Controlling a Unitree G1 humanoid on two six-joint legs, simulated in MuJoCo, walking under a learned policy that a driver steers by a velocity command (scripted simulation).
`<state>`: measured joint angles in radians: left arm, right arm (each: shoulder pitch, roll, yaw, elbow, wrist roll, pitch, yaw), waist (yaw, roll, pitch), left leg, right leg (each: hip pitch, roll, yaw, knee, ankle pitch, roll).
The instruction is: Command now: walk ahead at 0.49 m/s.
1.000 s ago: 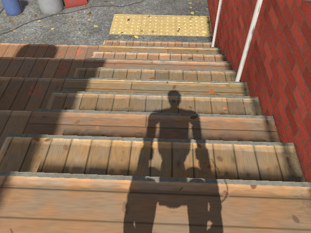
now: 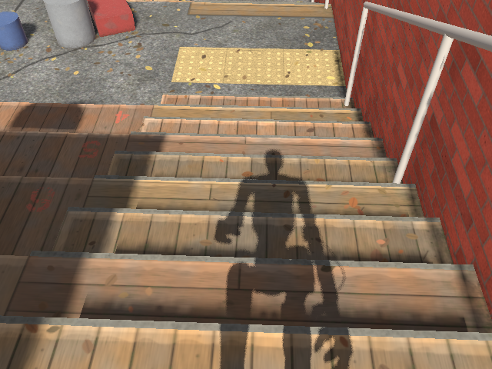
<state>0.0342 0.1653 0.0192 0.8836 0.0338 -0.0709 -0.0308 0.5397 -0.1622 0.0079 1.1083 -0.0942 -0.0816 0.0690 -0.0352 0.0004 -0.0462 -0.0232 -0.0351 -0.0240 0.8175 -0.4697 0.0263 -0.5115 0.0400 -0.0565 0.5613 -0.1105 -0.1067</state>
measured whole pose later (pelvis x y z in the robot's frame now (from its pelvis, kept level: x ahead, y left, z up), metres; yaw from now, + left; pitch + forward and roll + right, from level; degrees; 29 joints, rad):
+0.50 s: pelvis +0.26 +0.05 -0.01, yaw -1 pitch +3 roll +0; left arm 0.45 0.16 0.01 1.06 0.07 -0.11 -0.04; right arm 0.29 -0.19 -0.04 0.93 -0.08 -0.14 0.02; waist 0.00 -0.01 -0.06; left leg -0.39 -0.01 0.08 0.73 -0.41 0.06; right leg -0.43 0.05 0.09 1.21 -0.47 -0.12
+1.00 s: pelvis +0.54 +0.03 -0.13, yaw -1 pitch +1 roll -2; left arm 0.33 0.20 0.03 0.98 0.09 -0.08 -0.04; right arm 0.46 -0.16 0.03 1.01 -0.08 -0.09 0.05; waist -0.01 0.02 -0.04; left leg -0.62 0.05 -0.06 1.49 -0.36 0.06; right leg -0.27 0.07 -0.09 0.46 -0.22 -0.09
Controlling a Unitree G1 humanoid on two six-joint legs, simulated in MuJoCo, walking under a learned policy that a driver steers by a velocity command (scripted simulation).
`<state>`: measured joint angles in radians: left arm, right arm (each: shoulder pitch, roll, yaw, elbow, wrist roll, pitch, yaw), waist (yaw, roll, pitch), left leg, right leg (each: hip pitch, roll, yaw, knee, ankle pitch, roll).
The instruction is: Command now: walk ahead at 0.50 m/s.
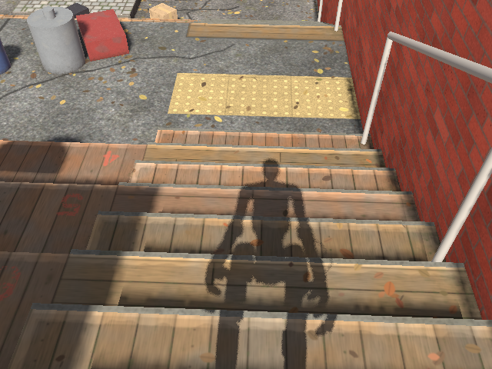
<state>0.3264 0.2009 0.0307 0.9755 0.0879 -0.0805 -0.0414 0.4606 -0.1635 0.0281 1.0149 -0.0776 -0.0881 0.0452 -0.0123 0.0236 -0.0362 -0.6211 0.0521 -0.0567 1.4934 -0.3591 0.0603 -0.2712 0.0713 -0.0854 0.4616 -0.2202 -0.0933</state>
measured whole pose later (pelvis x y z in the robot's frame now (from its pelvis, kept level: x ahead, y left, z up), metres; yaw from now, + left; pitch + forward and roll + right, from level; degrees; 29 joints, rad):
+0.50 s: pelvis +0.28 +0.12 -0.15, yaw +0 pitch +0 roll -1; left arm 0.51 0.18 -0.01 1.05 0.04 -0.08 -0.06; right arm 0.26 -0.23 -0.02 0.99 -0.09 -0.08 0.08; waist 0.05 -0.01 -0.01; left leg -0.34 0.01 0.09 0.56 -0.21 0.07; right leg -0.59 -0.04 0.06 1.83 -0.53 -0.05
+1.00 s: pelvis +0.50 +0.07 -0.23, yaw -15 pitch +1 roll +6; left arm 0.06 0.18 0.00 0.90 0.09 -0.03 -0.09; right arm 0.65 -0.08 0.04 1.14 -0.07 -0.10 -0.08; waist -0.15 -0.08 0.00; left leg -0.01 0.04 0.35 0.81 -0.79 -0.06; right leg -0.48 -0.17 -0.02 0.31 0.37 -0.03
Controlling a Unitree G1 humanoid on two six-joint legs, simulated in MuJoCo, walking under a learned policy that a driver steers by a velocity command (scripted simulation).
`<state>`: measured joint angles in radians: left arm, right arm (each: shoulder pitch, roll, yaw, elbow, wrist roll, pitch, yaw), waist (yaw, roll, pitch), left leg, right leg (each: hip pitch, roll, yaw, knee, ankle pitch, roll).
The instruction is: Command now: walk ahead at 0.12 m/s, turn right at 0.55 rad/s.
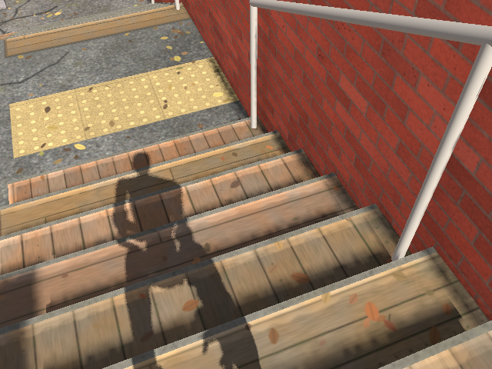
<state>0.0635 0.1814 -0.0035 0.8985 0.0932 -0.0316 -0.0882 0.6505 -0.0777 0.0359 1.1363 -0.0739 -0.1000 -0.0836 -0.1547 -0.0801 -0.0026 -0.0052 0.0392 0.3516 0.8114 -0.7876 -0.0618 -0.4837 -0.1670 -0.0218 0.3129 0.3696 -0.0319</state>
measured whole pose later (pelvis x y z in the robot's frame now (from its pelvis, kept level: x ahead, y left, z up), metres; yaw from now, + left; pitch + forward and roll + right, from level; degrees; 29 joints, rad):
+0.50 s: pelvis +0.17 +0.00 -0.09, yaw -7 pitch +1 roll -2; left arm 0.26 0.20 0.03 0.96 -0.01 -0.04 -0.08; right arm 0.27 -0.20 -0.03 0.98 0.00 -0.10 0.11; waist -0.01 0.03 0.03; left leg -0.38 0.08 0.06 0.71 -0.35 0.00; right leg -0.34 -0.04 -0.09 0.65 -0.31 0.03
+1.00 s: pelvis +0.20 +0.02 -0.06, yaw -6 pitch -2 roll +0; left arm 0.22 0.15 0.03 1.12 0.00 0.04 0.02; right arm 0.23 -0.17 -0.03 1.04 -0.01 0.01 -0.01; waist 0.00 0.00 0.05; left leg -0.14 0.01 0.09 0.44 -0.25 0.03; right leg -0.12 -0.09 -0.08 0.40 -0.22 0.06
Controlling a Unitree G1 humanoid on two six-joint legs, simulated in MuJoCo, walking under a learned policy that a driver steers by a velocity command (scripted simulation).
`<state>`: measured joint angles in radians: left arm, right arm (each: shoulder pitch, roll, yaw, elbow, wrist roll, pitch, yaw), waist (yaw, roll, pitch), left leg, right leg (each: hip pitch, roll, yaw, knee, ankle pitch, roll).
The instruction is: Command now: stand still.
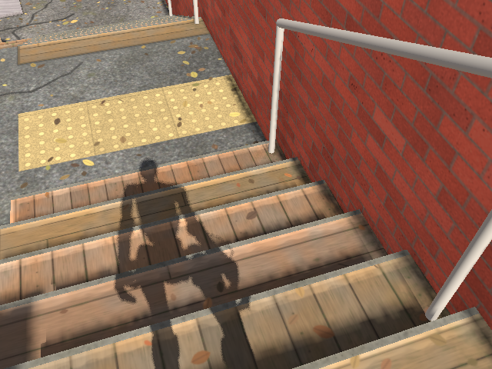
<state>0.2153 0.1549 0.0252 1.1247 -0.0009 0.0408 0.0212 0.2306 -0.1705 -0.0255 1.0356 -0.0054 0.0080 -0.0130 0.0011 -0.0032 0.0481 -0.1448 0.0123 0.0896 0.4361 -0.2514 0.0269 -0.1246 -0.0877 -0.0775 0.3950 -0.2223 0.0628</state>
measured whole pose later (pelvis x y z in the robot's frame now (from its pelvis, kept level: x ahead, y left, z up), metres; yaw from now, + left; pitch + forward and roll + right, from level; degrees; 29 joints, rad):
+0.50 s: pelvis +0.00 +0.01 +0.00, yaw +1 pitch -2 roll +0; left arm 0.25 0.13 0.02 1.20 0.01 0.03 0.02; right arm 0.29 -0.16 -0.02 1.08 -0.01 0.00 -0.01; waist -0.01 -0.01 0.03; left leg -0.13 -0.01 0.08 0.38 -0.21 0.04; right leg -0.11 -0.11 -0.08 0.34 -0.19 0.08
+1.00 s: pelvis +0.01 +0.02 +0.00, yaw +1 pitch -1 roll +0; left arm 0.27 0.12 0.02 1.20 0.01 0.02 0.02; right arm 0.32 -0.15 -0.02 1.09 -0.01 -0.01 -0.02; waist -0.01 -0.02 0.02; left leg -0.13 -0.04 0.08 0.36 -0.22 0.06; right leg -0.11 -0.13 -0.08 0.34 -0.20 0.10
